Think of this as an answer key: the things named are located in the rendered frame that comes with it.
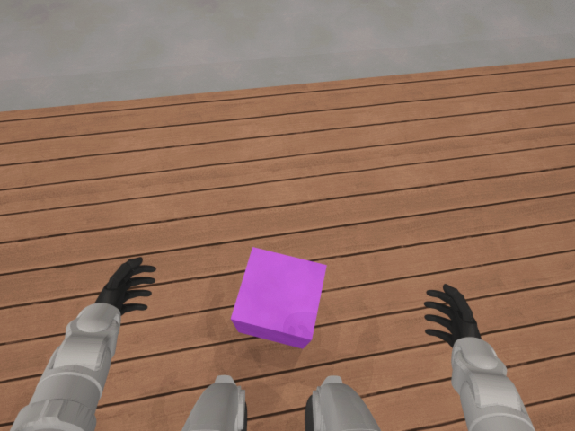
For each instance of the left robot hand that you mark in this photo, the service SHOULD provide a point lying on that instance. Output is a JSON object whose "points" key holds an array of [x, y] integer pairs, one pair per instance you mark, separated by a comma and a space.
{"points": [[115, 291]]}

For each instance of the right robot thigh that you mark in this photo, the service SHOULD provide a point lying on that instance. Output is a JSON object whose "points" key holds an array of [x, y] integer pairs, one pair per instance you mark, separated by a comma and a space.
{"points": [[337, 407]]}

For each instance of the carton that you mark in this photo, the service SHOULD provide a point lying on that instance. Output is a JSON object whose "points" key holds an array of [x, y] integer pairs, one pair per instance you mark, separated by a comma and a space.
{"points": [[279, 297]]}

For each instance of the right robot hand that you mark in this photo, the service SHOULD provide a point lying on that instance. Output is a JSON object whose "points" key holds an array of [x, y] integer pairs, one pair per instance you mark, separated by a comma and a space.
{"points": [[462, 323]]}

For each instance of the right robot forearm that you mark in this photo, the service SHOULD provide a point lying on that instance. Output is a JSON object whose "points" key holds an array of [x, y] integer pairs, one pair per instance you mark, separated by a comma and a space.
{"points": [[489, 399]]}

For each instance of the left robot forearm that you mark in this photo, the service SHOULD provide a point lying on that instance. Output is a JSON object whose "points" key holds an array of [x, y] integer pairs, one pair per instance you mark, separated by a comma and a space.
{"points": [[72, 383]]}

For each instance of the left robot thigh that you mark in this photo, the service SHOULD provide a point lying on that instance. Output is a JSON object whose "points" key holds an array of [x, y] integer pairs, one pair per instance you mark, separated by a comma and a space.
{"points": [[219, 408]]}

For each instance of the robot thigh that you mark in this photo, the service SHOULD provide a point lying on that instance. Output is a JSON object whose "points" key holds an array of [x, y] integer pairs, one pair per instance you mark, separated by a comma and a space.
{"points": [[219, 408], [337, 407]]}

